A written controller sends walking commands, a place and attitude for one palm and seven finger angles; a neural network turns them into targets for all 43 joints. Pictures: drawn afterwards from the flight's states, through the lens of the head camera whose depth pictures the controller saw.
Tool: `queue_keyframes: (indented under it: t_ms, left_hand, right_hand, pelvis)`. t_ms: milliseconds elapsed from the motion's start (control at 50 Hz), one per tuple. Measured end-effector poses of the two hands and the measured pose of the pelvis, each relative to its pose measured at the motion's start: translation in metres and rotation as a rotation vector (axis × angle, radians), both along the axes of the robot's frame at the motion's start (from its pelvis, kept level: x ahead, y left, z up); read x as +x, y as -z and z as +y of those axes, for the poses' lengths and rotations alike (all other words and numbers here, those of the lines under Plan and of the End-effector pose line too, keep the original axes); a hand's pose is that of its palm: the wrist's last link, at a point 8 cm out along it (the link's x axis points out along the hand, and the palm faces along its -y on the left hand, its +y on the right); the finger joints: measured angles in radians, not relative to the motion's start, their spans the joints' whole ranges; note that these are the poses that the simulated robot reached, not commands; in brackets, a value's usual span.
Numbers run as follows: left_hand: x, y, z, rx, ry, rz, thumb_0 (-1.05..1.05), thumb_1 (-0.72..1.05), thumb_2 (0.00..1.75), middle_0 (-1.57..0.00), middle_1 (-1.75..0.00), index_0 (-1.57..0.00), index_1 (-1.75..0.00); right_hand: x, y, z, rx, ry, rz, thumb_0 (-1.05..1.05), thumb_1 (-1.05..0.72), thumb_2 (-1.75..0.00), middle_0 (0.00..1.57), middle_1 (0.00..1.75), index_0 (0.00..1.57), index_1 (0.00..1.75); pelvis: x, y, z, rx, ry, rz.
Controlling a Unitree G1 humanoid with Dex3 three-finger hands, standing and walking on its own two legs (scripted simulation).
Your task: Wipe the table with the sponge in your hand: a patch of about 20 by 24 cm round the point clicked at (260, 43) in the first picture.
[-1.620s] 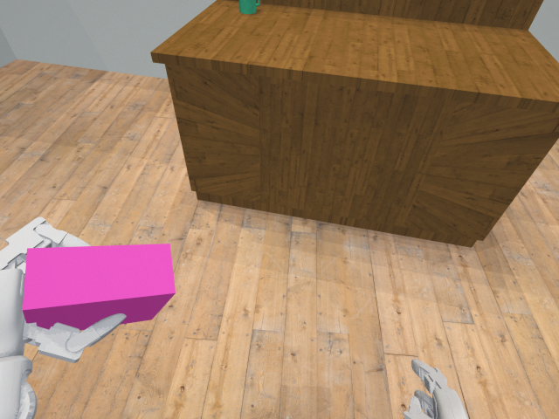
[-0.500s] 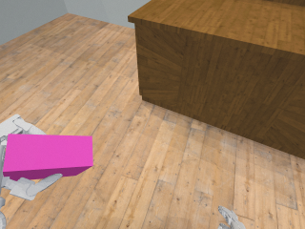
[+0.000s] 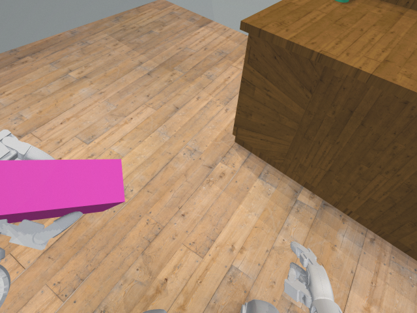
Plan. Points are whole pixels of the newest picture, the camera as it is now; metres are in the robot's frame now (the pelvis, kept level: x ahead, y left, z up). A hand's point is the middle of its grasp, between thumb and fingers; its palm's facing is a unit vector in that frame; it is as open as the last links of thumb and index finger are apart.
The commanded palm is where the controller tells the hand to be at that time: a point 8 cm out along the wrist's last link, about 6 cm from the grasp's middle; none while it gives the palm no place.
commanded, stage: walk to a spot facing it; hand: left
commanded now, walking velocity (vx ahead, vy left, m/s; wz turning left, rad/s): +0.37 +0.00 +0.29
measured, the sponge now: (79, 190) +0.25 +0.20 +0.17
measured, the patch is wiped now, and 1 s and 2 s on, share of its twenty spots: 0.00 0.00 0.00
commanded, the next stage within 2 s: turn to face it in 1.84 s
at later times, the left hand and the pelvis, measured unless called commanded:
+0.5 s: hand (61, 137) +0.32 +0.25 +0.19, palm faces +0.55 -0.73 -0.40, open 9.9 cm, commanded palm +0.26 +0.28 +0.19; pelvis +0.14 -0.02 +0.00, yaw +9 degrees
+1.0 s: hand (94, 104) +0.40 +0.23 +0.18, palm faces +0.63 -0.63 -0.45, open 9.9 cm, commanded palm +0.33 +0.26 +0.19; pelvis +0.27 -0.06 +0.02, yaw +20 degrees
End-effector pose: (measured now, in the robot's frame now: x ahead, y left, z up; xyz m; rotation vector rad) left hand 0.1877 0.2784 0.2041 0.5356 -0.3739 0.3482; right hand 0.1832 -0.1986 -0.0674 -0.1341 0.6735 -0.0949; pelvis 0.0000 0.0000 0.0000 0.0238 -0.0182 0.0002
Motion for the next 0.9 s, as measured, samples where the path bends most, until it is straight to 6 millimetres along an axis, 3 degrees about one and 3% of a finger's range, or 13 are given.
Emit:
queue_keyframes:
  t_ms: [100, 160, 200, 300, 380, 480, 560, 640, 720, 840, 900]
  left_hand:
    - [-0.002, -0.011, -0.024, 0.049, -0.044, 0.007, 0.00, -0.47, 0.98, -0.77, -1.33, -0.77, -1.33]
    - [0.002, -0.005, -0.031, 0.050, -0.113, 0.005, 0.00, -0.47, 0.98, -0.77, -1.33, -0.77, -1.33]
    - [0.008, 0.000, -0.029, 0.004, -0.157, 0.021, 0.00, -0.47, 0.98, -0.77, -1.33, -0.77, -1.33]
    - [0.031, 0.004, -0.023, -0.051, -0.208, 0.082, 0.00, -0.47, 0.98, -0.77, -1.33, -0.77, -1.33]
    - [0.051, 0.001, -0.019, -0.046, -0.189, 0.068, 0.00, -0.47, 0.98, -0.77, -1.33, -0.77, -1.33]
    - [0.077, 0.000, -0.004, -0.004, -0.151, -0.046, 0.00, -0.47, 0.98, -0.77, -1.33, -0.77, -1.33]
    - [0.102, 0.001, 0.007, 0.003, -0.161, -0.041, 0.00, -0.47, 0.98, -0.77, -1.33, -0.77, -1.33]
    - [0.112, -0.009, -0.003, -0.005, -0.172, -0.016, -0.01, -0.47, 0.98, -0.77, -1.33, -0.77, -1.33]
    - [0.117, -0.017, -0.018, 0.014, -0.205, 0.018, 0.00, -0.47, 0.98, -0.77, -1.33, -0.77, -1.33]
    - [0.136, -0.003, -0.029, 0.022, -0.336, 0.055, 0.00, -0.47, 0.98, -0.77, -1.33, -0.77, -1.33]
    - [0.148, 0.004, -0.029, -0.039, -0.368, 0.074, 0.00, -0.47, 0.98, -0.77, -1.33, -0.77, -1.33]
  right_hand:
    - [0.012, 0.020, 0.003, 0.055, -0.079, 0.066, 0.01, -0.90, -0.90, 0.20, 0.30, 0.20, 0.30]
    - [0.024, 0.041, -0.012, 0.031, -0.133, 0.137, 0.01, -0.90, -0.90, 0.20, 0.30, 0.21, 0.31]
    - [0.034, 0.045, -0.027, -0.010, -0.157, 0.192, 0.02, -0.90, -0.90, 0.20, 0.30, 0.21, 0.31]
    - [0.069, 0.024, -0.060, -0.104, -0.136, 0.218, 0.02, -0.90, -0.90, 0.20, 0.30, 0.21, 0.30]
    - [0.105, 0.000, -0.073, -0.170, -0.117, 0.156, 0.02, -0.90, -0.90, 0.20, 0.30, 0.20, 0.30]
    - [0.155, -0.011, -0.067, -0.215, -0.077, 0.026, 0.02, -0.90, -0.90, 0.20, 0.30, 0.20, 0.30]
    - [0.179, -0.010, -0.040, -0.127, -0.089, 0.006, 0.02, -0.91, -0.90, 0.19, 0.30, 0.20, 0.30]
    - [0.191, -0.008, -0.013, -0.036, -0.145, 0.023, 0.01, -0.90, -0.90, 0.19, 0.30, 0.20, 0.30]
    - [0.203, 0.005, 0.002, 0.022, -0.208, 0.071, 0.01, -0.90, -0.90, 0.20, 0.30, 0.20, 0.30]
    - [0.241, 0.043, -0.010, 0.017, -0.305, 0.156, 0.01, -0.90, -0.90, 0.20, 0.30, 0.21, 0.31]
    - [0.265, 0.042, -0.027, -0.039, -0.326, 0.190, 0.02, -0.90, -0.90, 0.20, 0.30, 0.21, 0.31]
  pelvis:
    - [0.032, 0.000, -0.025, -0.024, -0.043, 0.002]
    - [0.049, 0.008, -0.038, -0.021, -0.090, -0.005]
    - [0.059, 0.003, -0.040, -0.010, -0.106, -0.013]
    - [0.086, -0.013, -0.042, 0.012, -0.141, -0.005]
    - [0.108, -0.017, -0.037, 0.016, -0.158, 0.007]
    - [0.136, 0.004, -0.022, -0.002, -0.147, -0.006]
    - [0.153, 0.001, -0.024, -0.014, -0.171, -0.012]
    - [0.174, -0.010, -0.030, -0.032, -0.185, 0.005]
    - [0.200, -0.014, -0.039, -0.039, -0.206, 0.009]
    - [0.237, 0.002, -0.061, -0.026, -0.277, -0.013]
    - [0.250, -0.003, -0.063, -0.010, -0.300, -0.019]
